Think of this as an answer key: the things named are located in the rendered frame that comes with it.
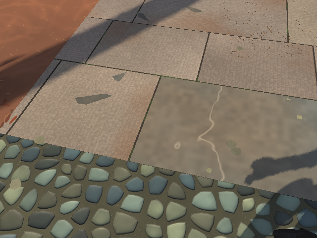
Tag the robot right hand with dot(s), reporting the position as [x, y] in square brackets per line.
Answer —
[293, 233]

